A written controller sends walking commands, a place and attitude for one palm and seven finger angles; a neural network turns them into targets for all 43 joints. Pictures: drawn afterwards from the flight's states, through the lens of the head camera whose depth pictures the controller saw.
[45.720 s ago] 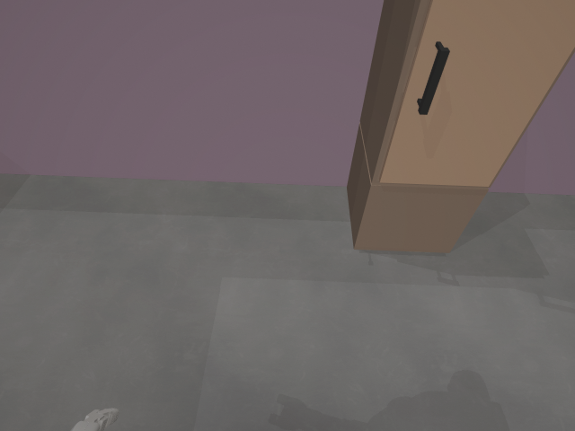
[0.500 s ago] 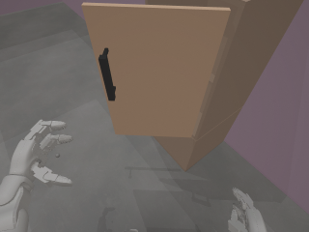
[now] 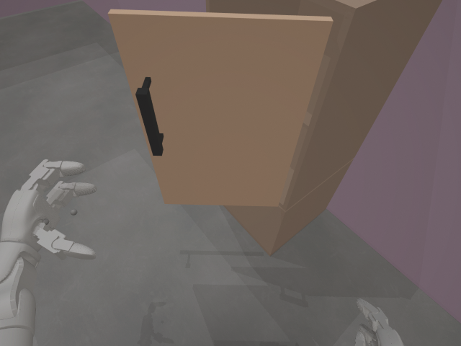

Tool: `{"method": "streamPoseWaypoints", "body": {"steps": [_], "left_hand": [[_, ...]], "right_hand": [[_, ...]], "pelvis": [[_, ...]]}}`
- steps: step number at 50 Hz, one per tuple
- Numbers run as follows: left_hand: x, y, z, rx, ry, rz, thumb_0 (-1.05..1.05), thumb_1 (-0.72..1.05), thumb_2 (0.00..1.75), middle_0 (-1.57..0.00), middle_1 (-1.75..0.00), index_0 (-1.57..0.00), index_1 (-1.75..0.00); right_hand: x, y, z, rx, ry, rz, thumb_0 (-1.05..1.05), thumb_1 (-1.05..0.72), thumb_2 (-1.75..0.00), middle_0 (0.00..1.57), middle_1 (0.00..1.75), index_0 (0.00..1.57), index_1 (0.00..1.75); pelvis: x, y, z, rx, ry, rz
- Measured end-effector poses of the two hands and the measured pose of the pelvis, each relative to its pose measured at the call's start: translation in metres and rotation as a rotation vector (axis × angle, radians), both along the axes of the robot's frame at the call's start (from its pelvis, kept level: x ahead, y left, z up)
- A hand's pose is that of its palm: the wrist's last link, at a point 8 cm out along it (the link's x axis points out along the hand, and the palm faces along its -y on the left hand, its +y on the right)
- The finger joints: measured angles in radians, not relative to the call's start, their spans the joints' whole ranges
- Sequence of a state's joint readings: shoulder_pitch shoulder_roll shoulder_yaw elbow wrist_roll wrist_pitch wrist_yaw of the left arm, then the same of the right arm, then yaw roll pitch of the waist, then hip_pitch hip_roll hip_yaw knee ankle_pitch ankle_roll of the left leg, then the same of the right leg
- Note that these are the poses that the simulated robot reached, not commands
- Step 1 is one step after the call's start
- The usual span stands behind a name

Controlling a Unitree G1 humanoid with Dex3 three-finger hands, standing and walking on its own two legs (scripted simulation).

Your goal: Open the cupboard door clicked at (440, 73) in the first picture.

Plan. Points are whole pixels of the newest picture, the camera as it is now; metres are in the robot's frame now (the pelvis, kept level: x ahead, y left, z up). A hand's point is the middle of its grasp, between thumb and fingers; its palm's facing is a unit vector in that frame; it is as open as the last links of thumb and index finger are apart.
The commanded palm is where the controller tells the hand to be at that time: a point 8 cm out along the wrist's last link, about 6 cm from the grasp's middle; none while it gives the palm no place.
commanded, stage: raise the hand with hooked fingers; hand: left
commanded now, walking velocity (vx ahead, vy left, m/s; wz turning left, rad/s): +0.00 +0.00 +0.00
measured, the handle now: (152, 118) +0.54 +0.21 +0.07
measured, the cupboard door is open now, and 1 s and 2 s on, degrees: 50 50 50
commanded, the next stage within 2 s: move the hooked fingers beside the handle in 0.22 s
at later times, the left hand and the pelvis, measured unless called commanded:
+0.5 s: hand (90, 207) +0.30 +0.25 +0.08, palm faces +0.10 -0.99 -0.03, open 14.0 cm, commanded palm +0.28 +0.30 +0.09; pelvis -0.01 -0.03 +0.00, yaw +1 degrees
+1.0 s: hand (104, 177) +0.37 +0.25 +0.08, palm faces +0.06 -1.00 -0.01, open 14.0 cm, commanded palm +0.34 +0.30 +0.08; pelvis -0.01 -0.02 -0.01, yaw +0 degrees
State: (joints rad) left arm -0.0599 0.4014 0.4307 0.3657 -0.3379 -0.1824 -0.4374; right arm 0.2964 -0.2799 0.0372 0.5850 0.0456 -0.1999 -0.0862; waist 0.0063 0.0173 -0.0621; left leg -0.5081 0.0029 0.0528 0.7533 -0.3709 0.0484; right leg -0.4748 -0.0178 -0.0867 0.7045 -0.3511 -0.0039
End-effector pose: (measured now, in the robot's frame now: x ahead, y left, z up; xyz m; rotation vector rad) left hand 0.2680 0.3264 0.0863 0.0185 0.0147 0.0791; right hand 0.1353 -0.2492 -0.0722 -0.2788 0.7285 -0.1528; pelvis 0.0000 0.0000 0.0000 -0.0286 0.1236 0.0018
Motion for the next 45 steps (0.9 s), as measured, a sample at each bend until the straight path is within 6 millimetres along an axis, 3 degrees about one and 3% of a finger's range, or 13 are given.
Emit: {"method": "streamPoseWaypoints", "body": {"steps": [13,20,34,45], "left_hand": [[-0.006,-0.017,0.007,0.012,-0.008,0.002,-0.02,-0.50,0.30,-0.30,-1.20,-0.30,-1.20],[-0.006,-0.024,0.001,0.004,0.025,0.010,-0.02,-0.50,0.30,-0.30,-1.20,-0.30,-1.20],[0.042,-0.026,0.007,0.002,0.008,-0.018,-0.02,-0.50,0.30,-0.30,-1.20,-0.30,-1.20],[0.059,-0.018,0.001,-0.002,-0.004,0.006,-0.02,-0.50,0.30,-0.30,-1.20,-0.30,-1.20]], "right_hand": [[0.003,-0.010,-0.004,0.030,-0.019,-0.010,0.01,-0.90,-0.90,0.20,0.30,0.21,0.30],[0.004,-0.018,-0.006,0.034,-0.023,-0.007,0.01,-0.90,-0.90,0.20,0.30,0.21,0.30],[-0.024,-0.042,-0.016,0.005,0.072,-0.070,0.01,-0.90,-0.90,0.20,0.30,0.21,0.30],[-0.052,-0.044,-0.023,-0.008,0.175,-0.111,0.01,-0.90,-0.90,0.20,0.30,0.21,0.30]], "pelvis": [[-0.004,-0.016,0.001,0.009,-0.015,0.004],[-0.007,-0.025,0.000,0.014,-0.016,0.005],[-0.008,-0.033,-0.003,0.017,0.013,-0.006],[-0.006,-0.027,-0.005,0.015,0.038,-0.016]]}}
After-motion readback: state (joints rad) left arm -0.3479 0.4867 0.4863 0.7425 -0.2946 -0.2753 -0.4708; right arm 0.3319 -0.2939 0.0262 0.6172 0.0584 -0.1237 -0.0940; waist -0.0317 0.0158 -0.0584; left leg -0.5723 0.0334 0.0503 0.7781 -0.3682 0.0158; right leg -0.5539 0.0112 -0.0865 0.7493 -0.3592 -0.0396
